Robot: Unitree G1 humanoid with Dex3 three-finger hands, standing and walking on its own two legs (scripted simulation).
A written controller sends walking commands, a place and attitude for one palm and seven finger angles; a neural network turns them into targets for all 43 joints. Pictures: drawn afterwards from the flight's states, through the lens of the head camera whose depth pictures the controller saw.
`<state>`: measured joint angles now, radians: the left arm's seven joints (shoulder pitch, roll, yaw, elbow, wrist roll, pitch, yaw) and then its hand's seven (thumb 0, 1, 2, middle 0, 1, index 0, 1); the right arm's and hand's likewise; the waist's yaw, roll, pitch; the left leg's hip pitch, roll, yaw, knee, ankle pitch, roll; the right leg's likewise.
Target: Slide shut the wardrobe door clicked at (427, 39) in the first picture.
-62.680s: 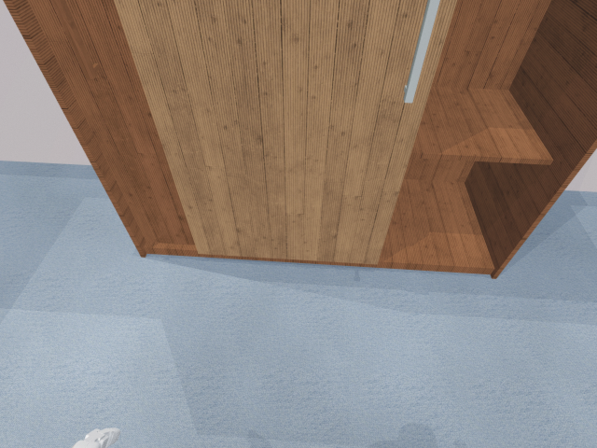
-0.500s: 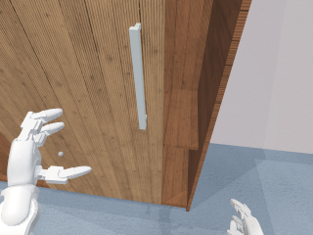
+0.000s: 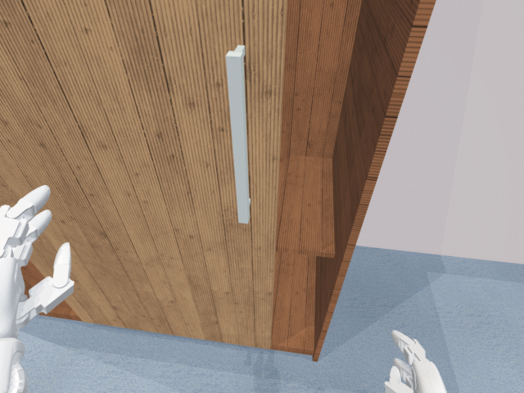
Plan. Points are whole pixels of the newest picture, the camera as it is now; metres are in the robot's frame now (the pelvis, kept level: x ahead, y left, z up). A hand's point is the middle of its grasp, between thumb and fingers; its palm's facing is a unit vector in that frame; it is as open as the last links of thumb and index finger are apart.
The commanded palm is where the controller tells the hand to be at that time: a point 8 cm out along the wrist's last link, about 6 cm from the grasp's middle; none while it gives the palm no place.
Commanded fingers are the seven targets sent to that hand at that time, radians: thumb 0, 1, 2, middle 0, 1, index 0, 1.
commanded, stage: draw the hand back to the body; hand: left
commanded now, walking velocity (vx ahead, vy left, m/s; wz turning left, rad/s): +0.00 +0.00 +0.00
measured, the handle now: (242, 147) +0.44 +0.10 +0.18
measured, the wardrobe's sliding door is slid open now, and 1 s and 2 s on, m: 0.16 0.16 0.16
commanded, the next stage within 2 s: step back with the hand held close in 0.30 s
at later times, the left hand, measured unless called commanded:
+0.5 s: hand (60, 270) +0.18 +0.26 +0.17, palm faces +0.48 -0.79 -0.39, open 7.4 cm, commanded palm +0.14 +0.29 +0.18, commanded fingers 0.00 0.90 0.90 -0.20 -0.30 -0.20 -0.30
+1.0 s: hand (40, 297) +0.16 +0.27 +0.16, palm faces +0.42 -0.78 -0.46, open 7.4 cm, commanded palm +0.10 +0.31 +0.18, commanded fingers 0.00 0.90 0.90 -0.20 -0.30 -0.20 -0.30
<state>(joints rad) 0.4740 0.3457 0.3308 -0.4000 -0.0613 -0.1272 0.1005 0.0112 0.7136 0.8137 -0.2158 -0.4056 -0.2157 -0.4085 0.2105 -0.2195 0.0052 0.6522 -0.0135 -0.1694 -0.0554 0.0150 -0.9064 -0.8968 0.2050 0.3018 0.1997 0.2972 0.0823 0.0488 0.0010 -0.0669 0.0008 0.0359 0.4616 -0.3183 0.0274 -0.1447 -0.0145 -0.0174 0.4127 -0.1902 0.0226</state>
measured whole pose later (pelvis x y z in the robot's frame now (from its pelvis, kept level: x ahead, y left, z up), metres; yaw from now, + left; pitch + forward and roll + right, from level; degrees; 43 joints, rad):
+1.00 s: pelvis -0.06 +0.01 -0.01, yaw -2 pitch +0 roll +0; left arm 0.49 0.39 0.44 -0.46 -0.01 -0.25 0.13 0.02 0.89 0.90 -0.21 -0.30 -0.21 -0.31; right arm 0.23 -0.22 -0.02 0.57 -0.01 -0.08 -0.07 0.01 -0.91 -0.90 0.20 0.30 0.20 0.30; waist 0.02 -0.02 0.02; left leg -0.29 -0.02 0.09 0.58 -0.29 0.06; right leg -0.38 -0.04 0.04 0.52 -0.13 0.05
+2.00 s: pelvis -0.17 +0.00 -0.01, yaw -1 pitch +3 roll -2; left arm 0.47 0.39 0.42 -0.51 -0.01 -0.36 0.12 0.02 0.88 0.90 -0.21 -0.30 -0.21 -0.31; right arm 0.19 -0.18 -0.02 0.66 -0.04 -0.16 -0.05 0.01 -0.91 -0.90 0.21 0.30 0.20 0.30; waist 0.02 -0.04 -0.01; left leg -0.48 0.00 -0.02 0.70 -0.25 0.00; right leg -0.33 0.08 0.09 0.53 -0.25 0.00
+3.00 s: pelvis -0.35 +0.05 -0.02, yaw -5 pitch -4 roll +0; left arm 0.44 0.39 0.42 -0.45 0.00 -0.20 0.15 0.02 0.89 0.90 -0.21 -0.30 -0.21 -0.31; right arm 0.24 -0.19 0.01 0.65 -0.02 -0.14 -0.09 0.02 -0.91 -0.90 0.20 0.30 0.20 0.30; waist -0.02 -0.07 -0.01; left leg -0.31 0.01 0.03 0.63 -0.25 0.02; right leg -0.35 -0.01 -0.03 0.73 -0.41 0.00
